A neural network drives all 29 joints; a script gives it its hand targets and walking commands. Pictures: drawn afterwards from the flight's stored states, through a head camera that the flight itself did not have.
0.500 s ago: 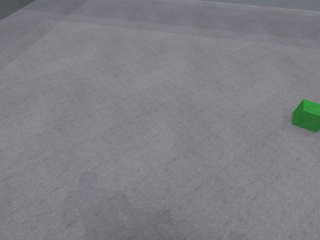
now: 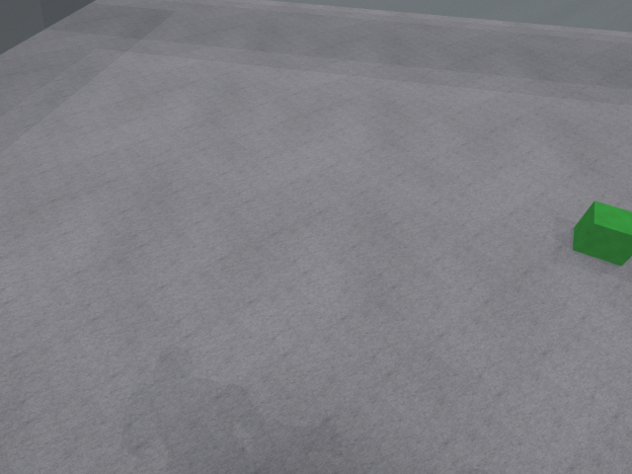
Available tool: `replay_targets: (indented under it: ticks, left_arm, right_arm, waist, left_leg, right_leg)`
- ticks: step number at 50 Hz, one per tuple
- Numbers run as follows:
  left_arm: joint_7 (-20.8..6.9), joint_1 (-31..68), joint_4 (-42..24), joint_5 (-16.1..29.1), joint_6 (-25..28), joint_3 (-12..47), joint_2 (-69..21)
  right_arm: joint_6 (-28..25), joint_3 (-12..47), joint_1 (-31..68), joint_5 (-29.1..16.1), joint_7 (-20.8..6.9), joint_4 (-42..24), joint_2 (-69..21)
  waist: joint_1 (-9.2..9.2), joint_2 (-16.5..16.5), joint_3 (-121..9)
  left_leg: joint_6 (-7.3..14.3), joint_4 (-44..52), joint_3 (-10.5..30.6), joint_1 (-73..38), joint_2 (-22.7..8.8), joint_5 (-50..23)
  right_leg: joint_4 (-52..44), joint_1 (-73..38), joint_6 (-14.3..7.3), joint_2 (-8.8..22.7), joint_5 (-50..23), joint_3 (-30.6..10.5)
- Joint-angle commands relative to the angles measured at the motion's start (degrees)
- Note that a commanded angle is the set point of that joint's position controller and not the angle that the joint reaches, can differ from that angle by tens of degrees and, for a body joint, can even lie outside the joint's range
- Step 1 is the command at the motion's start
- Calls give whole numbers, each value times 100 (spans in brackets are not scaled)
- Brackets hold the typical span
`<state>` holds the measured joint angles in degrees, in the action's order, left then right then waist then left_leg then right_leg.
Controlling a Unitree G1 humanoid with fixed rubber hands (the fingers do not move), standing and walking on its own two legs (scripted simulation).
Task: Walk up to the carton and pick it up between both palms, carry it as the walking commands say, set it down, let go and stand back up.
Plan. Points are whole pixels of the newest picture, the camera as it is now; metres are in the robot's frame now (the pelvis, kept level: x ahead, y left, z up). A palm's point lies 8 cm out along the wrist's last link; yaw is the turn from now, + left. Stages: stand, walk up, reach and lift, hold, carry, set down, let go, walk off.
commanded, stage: walk up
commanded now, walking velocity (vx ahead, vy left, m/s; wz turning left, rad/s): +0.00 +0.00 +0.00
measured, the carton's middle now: (607, 233) +1.14 -1.24 -0.68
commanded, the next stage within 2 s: none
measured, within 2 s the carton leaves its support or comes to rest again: neither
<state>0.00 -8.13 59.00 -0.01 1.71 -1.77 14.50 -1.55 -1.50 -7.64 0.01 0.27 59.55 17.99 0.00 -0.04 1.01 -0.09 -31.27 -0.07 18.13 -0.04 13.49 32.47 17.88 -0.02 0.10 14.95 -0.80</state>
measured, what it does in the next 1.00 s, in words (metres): steps on the spot, turning right: right foot, then left foot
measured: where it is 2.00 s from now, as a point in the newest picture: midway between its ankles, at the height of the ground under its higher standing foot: (424, 433)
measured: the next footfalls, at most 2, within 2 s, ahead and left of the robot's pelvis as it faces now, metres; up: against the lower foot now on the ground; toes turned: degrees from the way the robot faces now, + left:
right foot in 0.54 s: -0.02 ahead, -0.11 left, +0.00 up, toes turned -14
left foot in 0.90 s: +0.06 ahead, +0.13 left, +0.00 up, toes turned -14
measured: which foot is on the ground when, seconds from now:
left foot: down 0.00-0.52, up 0.54-0.88, down 0.90-1.00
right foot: down 0.00-0.28, up 0.30-0.52, down 0.54-0.90, up 0.92-1.00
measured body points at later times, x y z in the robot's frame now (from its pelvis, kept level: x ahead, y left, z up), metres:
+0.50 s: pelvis -0.02 +0.00 +0.00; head +0.00 -0.02 +0.44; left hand +0.10 +0.25 -0.14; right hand +0.01 -0.26 -0.15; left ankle +0.03 +0.12 -0.73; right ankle -0.07 -0.10 -0.71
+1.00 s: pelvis +0.04 -0.03 +0.00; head +0.06 -0.03 +0.45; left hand +0.20 +0.18 -0.14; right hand -0.01 -0.31 -0.12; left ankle +0.02 +0.13 -0.73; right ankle -0.06 -0.10 -0.69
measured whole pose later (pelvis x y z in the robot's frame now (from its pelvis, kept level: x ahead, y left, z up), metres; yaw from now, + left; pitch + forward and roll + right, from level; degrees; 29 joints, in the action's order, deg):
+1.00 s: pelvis +0.04 -0.03 +0.00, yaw -24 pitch +2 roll +1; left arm -2.2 -14.5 52.2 0.0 -2.2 -1.8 14.3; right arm -2.3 -3.4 -13.7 0.0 1.9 52.8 14.7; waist 0.1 -2.1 -0.2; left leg -3.5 -25.6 -9.4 6.5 -5.7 20.5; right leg 53.3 22.4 -0.9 -2.7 18.9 -2.8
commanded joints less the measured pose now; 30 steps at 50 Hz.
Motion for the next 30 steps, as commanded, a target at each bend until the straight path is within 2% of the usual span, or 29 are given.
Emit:
replay_targets:
  ticks: [1,2,3,4,5,7,8,9,10,11,12,13,14,15,16,17,18,19,21,22,23,24,25,26,27,28,29,30]
  left_arm:
    - [27,328,-230,-100,175,-209,1505]
    - [-171,-63,-629,-109,-172,-325,933]
    - [-129,6,-640,-10,-253,-213,699]
    - [-81,-66,-768,-35,-279,-273,874]
    - [-77,-159,-777,-64,-321,-289,996]
    - [-54,-109,-831,-81,-383,-310,1032]
    - [-53,35,-889,-88,-405,-316,1065]
    - [-49,60,-954,-79,-414,-316,1023]
    - [-45,222,-1017,-54,-420,-289,915]
    - [-41,228,-1118,-40,-426,-284,768]
    - [-49,65,-1050,-25,-444,-286,662]
    - [-42,-134,-972,-28,-468,-348,739]
    - [-44,-428,-842,-30,-486,-372,706]
    - [-65,-604,-829,-39,-515,-364,656]
    - [-79,-607,-803,-21,-524,-368,707]
    - [-55,-562,-856,-13,-510,-360,656]
    - [-96,-422,-993,-112,-505,-215,845]
    - [-105,-325,-997,-83,-493,-155,727]
    - [-120,-256,-1073,-13,-430,-39,581]
    - [-116,-316,-1078,-30,-392,-29,555]
    - [-89,-627,-1026,-51,-300,-37,601]
    - [-68,-797,-860,-77,-246,-122,671]
    - [-29,-982,-848,-148,-224,-283,1326]
    - [-23,-1144,-838,-193,-225,-328,1618]
    - [15,-1094,-830,-138,-243,-305,1455]
    - [39,-1070,-765,-114,-281,-278,1292]
    - [47,-893,-985,-164,-293,-268,1252]
    - [-147,-193,-1260,-160,-309,-290,1216]
  right_arm:
    - [-169,-198,99,105,12,-175,1149]
    - [184,-222,-1117,219,140,-196,467]
    - [277,-286,-322,160,209,-412,585]
    - [315,-349,-227,180,212,-606,599]
    - [367,-367,-352,164,203,-615,609]
    - [419,-328,-352,151,202,-765,513]
    - [423,-325,-428,144,195,-757,551]
    - [421,-340,-373,154,188,-801,603]
    - [410,-361,-477,162,179,-781,656]
    - [401,-373,-596,190,200,-812,679]
    - [394,-412,-473,216,199,-888,811]
    - [390,-441,-252,220,203,-1007,854]
    - [382,-438,-9,206,208,-1030,713]
    - [381,-416,113,205,217,-1085,630]
    - [382,-405,258,199,210,-1127,611]
    - [385,-384,244,209,223,-1170,585]
    - [350,-314,-25,127,229,-1001,858]
    - [350,-312,-103,156,219,-976,801]
    - [367,-369,-317,185,187,-900,883]
    - [358,-371,-348,179,161,-855,863]
    - [365,-381,-417,159,147,-812,869]
    - [365,-315,-522,109,139,-751,507]
    - [354,-226,-406,80,153,-1016,132]
    - [396,-186,79,81,188,-1251,39]
    - [386,-205,388,82,172,-1233,90]
    - [424,-240,734,105,144,-1333,170]
    - [331,-227,794,78,72,-1414,322]
    - [318,-344,755,30,56,-1298,571]
  waist:
    - [59,-229,-838]
    - [189,-1008,-576]
    - [81,-54,-168]
    - [6,23,-203]
    - [15,-158,-196]
    - [101,-530,-76]
    - [157,-515,12]
    - [142,-354,54]
    - [231,-49,23]
    - [256,377,70]
    - [163,1063,-12]
    - [142,1129,-124]
    - [-35,884,-120]
    - [-126,858,-178]
    - [-170,806,-141]
    - [-153,769,-61]
    - [-64,488,38]
    - [-15,568,91]
    - [97,1044,-65]
    - [24,1060,-220]
    - [-82,839,-496]
    - [-74,152,-724]
    - [-161,-1631,-714]
    - [-323,-1888,-521]
    - [-418,-1192,-436]
    - [-497,-761,-74]
    - [-450,-763,-75]
    - [-411,-1568,-204]
  left_leg:
    - [227,719,491,-997,-587,-584]
    - [397,560,850,-1338,-1075,783]
    - [285,303,213,-1296,-849,226]
    - [215,128,-63,-1059,-716,306]
    - [199,-19,-37,-1010,-570,490]
    - [152,-4,110,-805,-449,1043]
    - [179,32,221,-768,-451,1187]
    - [200,171,344,-802,-576,1255]
    - [244,504,547,-955,-812,1308]
    - [399,986,991,-983,-1268,1511]
    - [669,1562,1474,-775,-1936,1538]
    - [1084,1893,1651,-428,-2463,1046]
    - [1139,1865,1372,-251,-2503,551]
    - [1084,1812,1000,-203,-2330,398]
    - [979,1720,779,-137,-2168,259]
    - [951,1643,724,-174,-2109,46]
    - [758,1349,469,-248,-2111,-235]
    - [714,1204,284,-533,-2043,-583]
    - [744,823,16,-969,-1986,-1269]
    - [741,586,-48,-1046,-1984,-1533]
    - [603,31,-263,-1137,-1886,-1488]
    - [279,-989,-500,-626,-1409,-828]
    - [-18,-2177,-700,978,-469,1714]
    - [-117,-2849,-271,1686,-163,2354]
    - [-124,-3261,-72,1817,-277,2059]
    - [-163,-3264,96,1752,-375,1676]
    - [-229,-3007,55,1621,-513,1218]
    - [-221,-2593,-170,1071,-587,1145]
  right_leg:
    - [-1163,-520,-313,743,-611,-767]
    - [-557,170,-160,456,176,-342]
    - [-586,915,-186,602,-1157,-863]
    - [-593,916,-276,793,-1426,-1077]
    - [-758,1014,-381,827,-1358,-1373]
    - [-1113,1214,-465,801,-501,-1773]
    - [-1228,1347,-475,780,6,-1881]
    - [-1234,1517,-419,675,521,-1866]
    - [-1009,1666,-275,495,664,-1509]
    - [-460,1786,-145,264,811,-1132]
    - [603,1517,-1,-78,972,-371]
    - [2204,1163,196,-118,1158,33]
    - [3022,1019,308,36,1219,24]
    - [3326,961,333,104,1131,92]
    - [3306,861,321,159,1143,126]
    - [3327,1063,318,178,1272,82]
    - [2788,949,395,300,1307,-30]
    - [2152,940,375,343,1359,73]
    - [1101,551,371,311,1490,216]
    - [501,203,326,274,1205,341]
    - [-541,-325,252,272,641,289]
    - [-1098,-860,29,491,-466,-470]
    - [-1190,-1465,-402,1689,-2525,-2563]
    - [-1306,-1336,-925,2126,-3517,-3239]
    - [-1385,-1368,-1081,2069,-3372,-2861]
    - [-1556,-886,-1043,1797,-2705,-2575]
    - [-1999,-768,-938,1357,-12,-2589]
    - [-2276,-212,-906,974,2214,-2319]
